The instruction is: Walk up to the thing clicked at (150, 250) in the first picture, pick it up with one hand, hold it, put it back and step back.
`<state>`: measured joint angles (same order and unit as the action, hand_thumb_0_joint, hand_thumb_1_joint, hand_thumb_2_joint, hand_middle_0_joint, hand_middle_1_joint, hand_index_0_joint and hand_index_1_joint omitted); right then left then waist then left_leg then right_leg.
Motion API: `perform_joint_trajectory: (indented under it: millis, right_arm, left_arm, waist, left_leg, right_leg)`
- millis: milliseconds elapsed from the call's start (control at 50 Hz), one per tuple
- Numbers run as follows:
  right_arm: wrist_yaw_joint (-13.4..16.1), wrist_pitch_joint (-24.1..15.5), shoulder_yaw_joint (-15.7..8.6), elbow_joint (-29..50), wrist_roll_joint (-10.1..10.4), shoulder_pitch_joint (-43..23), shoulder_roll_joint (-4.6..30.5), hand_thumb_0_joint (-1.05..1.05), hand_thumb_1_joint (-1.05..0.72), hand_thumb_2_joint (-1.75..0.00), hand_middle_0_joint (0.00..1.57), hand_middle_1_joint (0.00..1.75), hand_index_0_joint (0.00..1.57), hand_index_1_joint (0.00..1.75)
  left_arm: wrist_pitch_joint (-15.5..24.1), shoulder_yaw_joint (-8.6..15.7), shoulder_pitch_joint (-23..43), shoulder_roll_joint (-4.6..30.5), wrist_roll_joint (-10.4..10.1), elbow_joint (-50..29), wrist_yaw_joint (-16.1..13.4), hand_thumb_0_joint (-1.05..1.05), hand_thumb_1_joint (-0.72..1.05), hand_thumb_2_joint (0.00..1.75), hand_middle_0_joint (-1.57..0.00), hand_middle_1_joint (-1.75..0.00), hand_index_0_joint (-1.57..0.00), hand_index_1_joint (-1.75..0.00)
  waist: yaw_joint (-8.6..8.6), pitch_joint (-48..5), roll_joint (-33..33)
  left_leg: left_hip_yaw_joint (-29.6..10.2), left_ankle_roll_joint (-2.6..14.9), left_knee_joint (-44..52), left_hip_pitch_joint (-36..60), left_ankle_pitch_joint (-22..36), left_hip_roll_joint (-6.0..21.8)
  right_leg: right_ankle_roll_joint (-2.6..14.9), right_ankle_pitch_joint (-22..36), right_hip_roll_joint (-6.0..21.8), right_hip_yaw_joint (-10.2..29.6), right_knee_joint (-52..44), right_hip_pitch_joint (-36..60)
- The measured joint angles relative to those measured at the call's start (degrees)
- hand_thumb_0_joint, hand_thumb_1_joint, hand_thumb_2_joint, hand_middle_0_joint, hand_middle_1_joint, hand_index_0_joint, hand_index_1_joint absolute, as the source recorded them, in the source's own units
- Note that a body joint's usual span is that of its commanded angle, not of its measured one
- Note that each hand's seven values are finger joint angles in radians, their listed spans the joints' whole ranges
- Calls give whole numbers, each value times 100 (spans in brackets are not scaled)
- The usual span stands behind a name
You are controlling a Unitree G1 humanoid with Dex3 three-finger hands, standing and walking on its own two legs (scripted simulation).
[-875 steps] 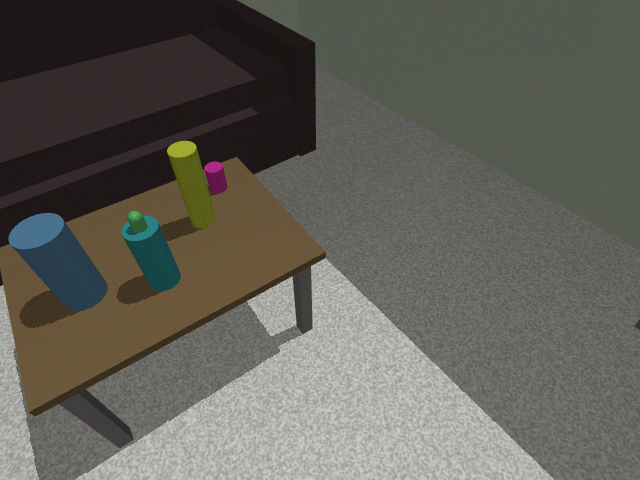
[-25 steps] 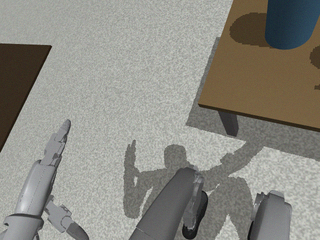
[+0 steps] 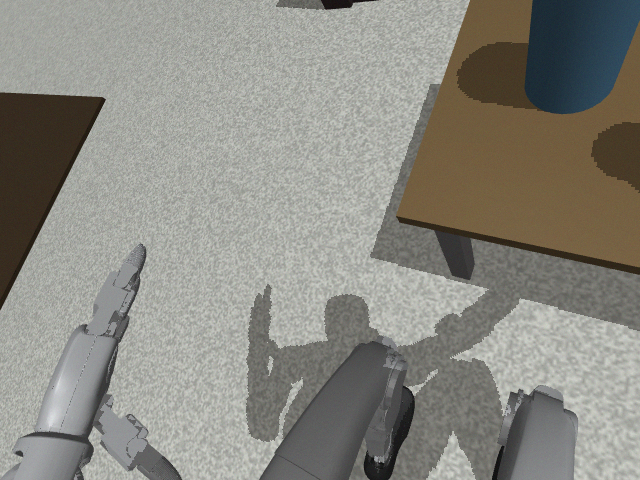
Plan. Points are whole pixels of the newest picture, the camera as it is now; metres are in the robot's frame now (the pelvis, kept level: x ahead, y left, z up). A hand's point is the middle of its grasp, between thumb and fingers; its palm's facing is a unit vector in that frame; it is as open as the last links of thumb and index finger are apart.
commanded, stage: settle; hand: right
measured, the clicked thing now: out of the picture +0.56 -0.26 -0.01
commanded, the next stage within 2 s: lift in 0.86 s
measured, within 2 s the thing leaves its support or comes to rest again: leaves its support in 0.34 s
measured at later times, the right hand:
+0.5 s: hand out of the picture +0.52 -0.26 -0.02, palm faces +0.30 +0.95 -0.04, open 11.0 cm
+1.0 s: hand out of the picture +0.54 -0.26 +0.01, palm faces +0.29 +0.96 -0.03, open 11.0 cm
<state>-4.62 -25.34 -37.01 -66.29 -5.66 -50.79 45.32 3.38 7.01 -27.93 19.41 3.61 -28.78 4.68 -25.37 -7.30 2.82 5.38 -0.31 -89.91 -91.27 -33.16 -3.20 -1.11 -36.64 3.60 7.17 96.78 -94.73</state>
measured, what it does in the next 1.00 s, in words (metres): rises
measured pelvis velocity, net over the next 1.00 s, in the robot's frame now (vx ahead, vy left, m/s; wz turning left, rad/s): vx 0.01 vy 0.00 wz -0.03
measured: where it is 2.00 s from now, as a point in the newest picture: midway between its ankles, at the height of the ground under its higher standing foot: (441, 479)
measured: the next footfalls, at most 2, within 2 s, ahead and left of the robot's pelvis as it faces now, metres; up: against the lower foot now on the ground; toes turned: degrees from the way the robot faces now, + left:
none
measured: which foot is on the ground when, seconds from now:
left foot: down 0.00-1.00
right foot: down 0.00-1.00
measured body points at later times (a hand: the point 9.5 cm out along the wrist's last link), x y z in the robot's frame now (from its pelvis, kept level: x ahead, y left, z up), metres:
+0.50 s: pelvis +0.01 +0.00 +0.04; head +0.19 -0.10 +0.44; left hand +0.20 +0.25 +0.12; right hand +0.50 -0.31 -0.01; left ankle +0.07 +0.13 -0.52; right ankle +0.04 -0.12 -0.52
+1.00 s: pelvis +0.01 +0.00 +0.05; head +0.20 -0.09 +0.45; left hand +0.19 +0.26 +0.12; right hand +0.52 -0.31 +0.02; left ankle +0.07 +0.13 -0.52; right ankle +0.04 -0.12 -0.52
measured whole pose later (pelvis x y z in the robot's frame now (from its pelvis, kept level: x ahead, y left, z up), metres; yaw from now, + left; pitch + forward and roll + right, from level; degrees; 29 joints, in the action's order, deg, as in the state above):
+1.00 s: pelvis +0.01 +0.00 +0.05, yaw -2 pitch +30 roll +7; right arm -1.1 -28.2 -32.2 -73.0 -4.1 -48.5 39.5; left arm 0.8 2.4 -20.3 16.8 5.4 -11.4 2.7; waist -22.0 -7.9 2.0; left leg 4.2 -0.4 -78.5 -78.6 -30.5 -3.2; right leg -0.9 -33.9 3.7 5.8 85.2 -81.9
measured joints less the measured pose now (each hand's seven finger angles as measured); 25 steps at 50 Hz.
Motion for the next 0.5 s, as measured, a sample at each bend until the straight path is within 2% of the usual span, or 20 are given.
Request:
perform_joint_trajectory:
  millis: [200,360,500]
  right_arm:
    - [158,201,142,48,42,338,-373,-5,55,-96,64,101,73,107]
    - [365,5,407,-127,156,645,-685,-5,57,-98,64,102,74,107]
    - [484,-225,536,-284,277,754,-787,-5,57,-98,65,101,74,107]
  left_arm:
    - [-131,-180,159,-43,47,617,-78,-1,-56,8,-7,-5,-6,-6]
    - [-183,-389,461,-114,103,1224,-159,-1,-56,8,-7,-5,-6,-6]
    - [-226,-478,691,-144,128,1497,-169,-1,-56,8,-7,-5,-6,-6]
  waist:
    - [136,-35,5]
    - [277,-100,7]
    - [376,-116,-28]
  left_leg:
    - [-36,-2,361,384,84,-31]
    - [-53,7,669,790,129,-36]
    - [-71,16,860,1063,168,-13]
  right_leg:
    - [6,64,38,-43,-349,393]
    - [0,113,48,-67,-662,801]
    - [-5,175,28,-91,-884,1083]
